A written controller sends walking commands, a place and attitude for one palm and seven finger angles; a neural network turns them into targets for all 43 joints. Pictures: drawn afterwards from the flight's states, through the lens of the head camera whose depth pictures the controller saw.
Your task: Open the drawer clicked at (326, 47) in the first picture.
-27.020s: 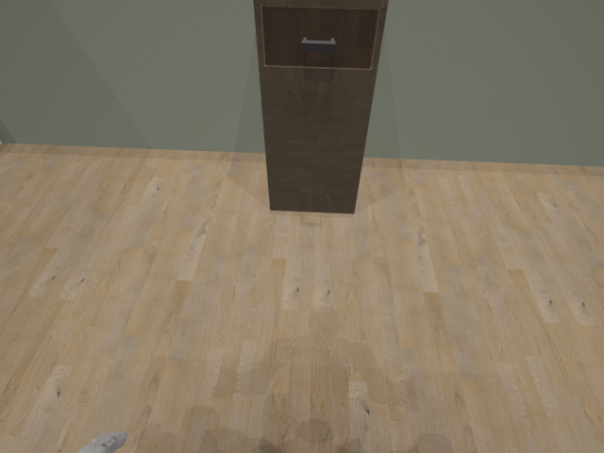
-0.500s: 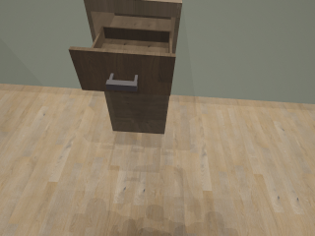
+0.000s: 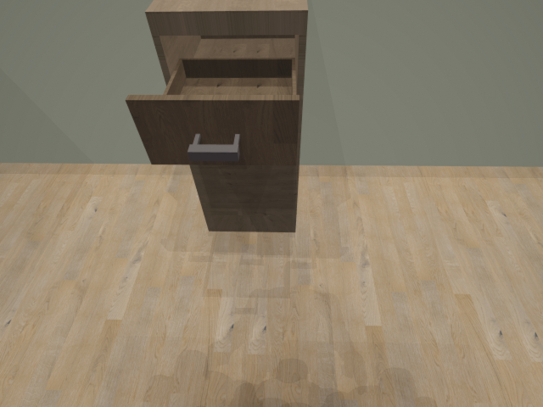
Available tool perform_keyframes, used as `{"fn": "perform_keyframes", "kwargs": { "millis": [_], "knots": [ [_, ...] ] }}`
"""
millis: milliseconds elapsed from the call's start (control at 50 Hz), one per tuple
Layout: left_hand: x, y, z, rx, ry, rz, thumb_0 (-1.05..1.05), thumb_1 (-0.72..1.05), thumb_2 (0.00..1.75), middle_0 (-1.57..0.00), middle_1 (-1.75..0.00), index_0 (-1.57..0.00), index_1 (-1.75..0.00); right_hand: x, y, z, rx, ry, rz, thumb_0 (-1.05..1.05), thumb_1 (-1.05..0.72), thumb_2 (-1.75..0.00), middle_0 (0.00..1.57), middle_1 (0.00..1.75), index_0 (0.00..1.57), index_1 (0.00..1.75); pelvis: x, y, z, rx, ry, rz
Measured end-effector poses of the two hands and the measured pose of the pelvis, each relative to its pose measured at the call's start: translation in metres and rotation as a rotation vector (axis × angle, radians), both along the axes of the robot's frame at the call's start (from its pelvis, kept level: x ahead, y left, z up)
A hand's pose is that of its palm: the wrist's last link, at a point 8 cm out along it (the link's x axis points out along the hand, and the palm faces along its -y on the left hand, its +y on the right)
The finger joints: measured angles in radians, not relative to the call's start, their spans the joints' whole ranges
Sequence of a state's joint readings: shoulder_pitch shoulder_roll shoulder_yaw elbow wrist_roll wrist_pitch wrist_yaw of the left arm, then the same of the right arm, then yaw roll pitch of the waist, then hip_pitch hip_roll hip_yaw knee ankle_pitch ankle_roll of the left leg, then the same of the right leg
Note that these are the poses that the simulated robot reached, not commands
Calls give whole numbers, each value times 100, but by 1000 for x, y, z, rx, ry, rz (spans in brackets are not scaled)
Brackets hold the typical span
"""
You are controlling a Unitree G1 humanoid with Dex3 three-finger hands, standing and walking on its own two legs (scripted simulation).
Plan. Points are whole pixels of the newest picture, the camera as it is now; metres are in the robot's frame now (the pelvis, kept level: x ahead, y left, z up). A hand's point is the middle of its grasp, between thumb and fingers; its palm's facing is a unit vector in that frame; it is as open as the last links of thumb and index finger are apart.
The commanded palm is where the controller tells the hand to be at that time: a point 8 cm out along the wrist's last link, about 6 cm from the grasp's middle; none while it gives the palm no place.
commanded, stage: let the arm hang, fingers relaxed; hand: left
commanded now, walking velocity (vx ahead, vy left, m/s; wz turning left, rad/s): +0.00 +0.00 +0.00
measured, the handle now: (215, 145) +0.61 +0.16 +0.01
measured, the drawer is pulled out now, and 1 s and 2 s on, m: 0.30 0.30 0.30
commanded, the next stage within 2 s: look to check the result in 0.26 s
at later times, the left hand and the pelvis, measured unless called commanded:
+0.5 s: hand out of the picture +0.07 +0.23 -0.16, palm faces -0.03 -0.94 -0.33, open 7.4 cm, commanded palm none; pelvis +0.00 +0.00 +0.00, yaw +0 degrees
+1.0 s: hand out of the picture +0.12 +0.24 -0.15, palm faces -0.04 -0.94 -0.35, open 7.4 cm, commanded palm none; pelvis +0.02 -0.01 +0.01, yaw +0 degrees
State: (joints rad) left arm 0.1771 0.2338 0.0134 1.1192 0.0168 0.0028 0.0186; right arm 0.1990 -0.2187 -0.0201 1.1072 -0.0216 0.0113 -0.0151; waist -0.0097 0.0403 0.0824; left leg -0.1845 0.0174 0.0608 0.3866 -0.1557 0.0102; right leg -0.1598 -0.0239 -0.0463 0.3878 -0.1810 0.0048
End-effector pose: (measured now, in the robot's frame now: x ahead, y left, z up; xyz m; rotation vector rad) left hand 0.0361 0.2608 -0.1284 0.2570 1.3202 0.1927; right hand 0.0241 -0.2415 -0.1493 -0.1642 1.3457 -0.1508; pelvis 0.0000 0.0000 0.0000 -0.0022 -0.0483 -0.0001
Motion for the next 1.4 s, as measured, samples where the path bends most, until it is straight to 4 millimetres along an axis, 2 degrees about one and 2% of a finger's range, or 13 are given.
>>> {"fn": "perform_keyframes", "kwargs": {
  "millis": [200,440,620,800,1000,1400],
  "knots": [
    [26,-4,0,-15,-61,-36,0,91,90,-20,-30,-20,-30,4,-18,8,-46,-20,-3,0,-91,-90,20,30,20,30,-2,-1,1,0,-1,-3],
    [30,12,6,23,-41,-41,0,90,90,-20,-30,-20,-30,6,-34,12,-76,-1,5,0,-91,-90,20,30,20,30,0,-3,3,1,6,-3],
    [36,22,11,52,-33,-42,0,90,90,-20,-30,-20,-30,25,-45,16,-94,-20,20,0,-90,-90,20,30,20,30,6,-5,3,0,12,-4],
    [56,24,15,60,-65,-54,0,90,90,-20,-30,-20,-30,54,-55,23,-116,-71,36,0,-90,-90,21,30,20,30,14,-6,5,1,14,-5],
    [76,20,16,53,-91,-70,0,90,90,-20,-30,-20,-30,73,-59,28,-128,-96,48,0,-90,-90,21,30,20,30,24,-8,5,2,20,-6],
    [88,17,14,52,-66,-67,0,90,90,-20,-30,-20,-30,77,-58,25,-120,-55,40,0,-90,-90,21,30,20,30,41,-10,6,4,31,-9]
  ]
}}
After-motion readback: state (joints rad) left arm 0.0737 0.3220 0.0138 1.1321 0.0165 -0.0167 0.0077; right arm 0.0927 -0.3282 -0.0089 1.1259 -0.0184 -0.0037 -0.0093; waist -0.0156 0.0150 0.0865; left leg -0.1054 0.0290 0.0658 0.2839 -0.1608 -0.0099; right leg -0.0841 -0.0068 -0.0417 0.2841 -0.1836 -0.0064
